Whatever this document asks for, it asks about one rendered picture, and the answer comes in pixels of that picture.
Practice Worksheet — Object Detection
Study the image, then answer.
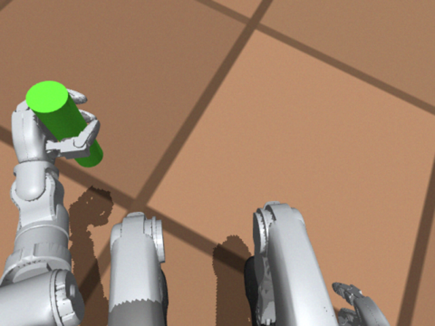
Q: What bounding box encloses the left robot hand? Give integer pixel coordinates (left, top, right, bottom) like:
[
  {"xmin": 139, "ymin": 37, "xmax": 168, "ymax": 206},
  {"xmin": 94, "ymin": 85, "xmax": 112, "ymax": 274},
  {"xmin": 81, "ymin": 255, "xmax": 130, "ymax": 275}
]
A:
[{"xmin": 11, "ymin": 88, "xmax": 100, "ymax": 165}]

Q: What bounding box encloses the left robot arm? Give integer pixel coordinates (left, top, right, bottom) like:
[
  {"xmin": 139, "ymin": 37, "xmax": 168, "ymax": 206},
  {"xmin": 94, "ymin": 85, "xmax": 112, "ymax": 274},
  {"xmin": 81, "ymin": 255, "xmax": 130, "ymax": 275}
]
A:
[{"xmin": 0, "ymin": 160, "xmax": 85, "ymax": 326}]

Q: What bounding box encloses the right robot hand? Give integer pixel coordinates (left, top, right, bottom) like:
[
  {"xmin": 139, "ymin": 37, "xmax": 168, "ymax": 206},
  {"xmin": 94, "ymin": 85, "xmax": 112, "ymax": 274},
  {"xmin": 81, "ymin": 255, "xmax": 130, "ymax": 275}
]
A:
[{"xmin": 332, "ymin": 283, "xmax": 390, "ymax": 326}]

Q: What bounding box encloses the can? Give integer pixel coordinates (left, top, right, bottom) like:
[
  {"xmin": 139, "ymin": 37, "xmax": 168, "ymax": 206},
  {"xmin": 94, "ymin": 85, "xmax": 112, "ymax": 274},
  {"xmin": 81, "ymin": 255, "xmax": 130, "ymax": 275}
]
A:
[{"xmin": 26, "ymin": 81, "xmax": 103, "ymax": 167}]

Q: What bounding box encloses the right robot foot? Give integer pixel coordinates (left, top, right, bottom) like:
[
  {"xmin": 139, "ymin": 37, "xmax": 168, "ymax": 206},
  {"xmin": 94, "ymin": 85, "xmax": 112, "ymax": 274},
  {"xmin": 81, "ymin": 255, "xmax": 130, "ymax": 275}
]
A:
[{"xmin": 244, "ymin": 256, "xmax": 276, "ymax": 326}]

